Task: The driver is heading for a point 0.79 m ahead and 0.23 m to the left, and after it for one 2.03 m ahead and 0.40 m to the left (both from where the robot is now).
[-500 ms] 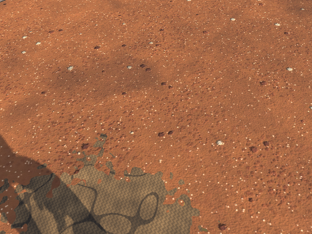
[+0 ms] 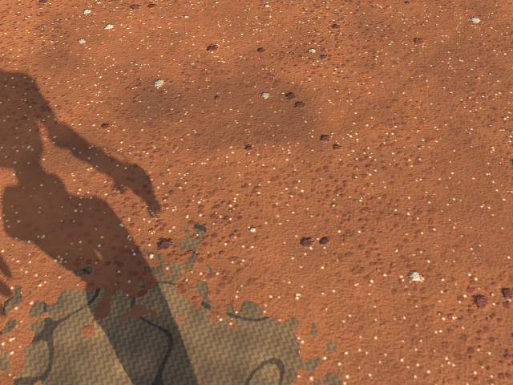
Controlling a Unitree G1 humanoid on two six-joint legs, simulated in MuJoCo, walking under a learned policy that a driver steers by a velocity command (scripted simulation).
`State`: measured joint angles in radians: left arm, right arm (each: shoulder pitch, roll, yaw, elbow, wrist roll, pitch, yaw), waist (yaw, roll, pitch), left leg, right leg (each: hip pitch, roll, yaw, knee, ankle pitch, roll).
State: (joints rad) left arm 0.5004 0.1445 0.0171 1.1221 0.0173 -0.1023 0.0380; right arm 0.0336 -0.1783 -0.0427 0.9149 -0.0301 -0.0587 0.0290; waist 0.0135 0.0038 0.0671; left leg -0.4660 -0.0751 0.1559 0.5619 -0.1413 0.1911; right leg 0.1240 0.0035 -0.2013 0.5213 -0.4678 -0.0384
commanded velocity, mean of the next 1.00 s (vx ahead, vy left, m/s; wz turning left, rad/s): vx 0.24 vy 0.00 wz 0.54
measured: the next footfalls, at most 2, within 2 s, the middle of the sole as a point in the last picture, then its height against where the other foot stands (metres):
right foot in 0.52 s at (294, 371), level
left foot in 0.98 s outside the picture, level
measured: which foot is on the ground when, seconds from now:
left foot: down 0.00-0.52, up 0.54-0.96, down 0.98-1.00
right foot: down 0.00-0.00, up 0.02-0.50, down 0.52-0.98, up 1.00-1.00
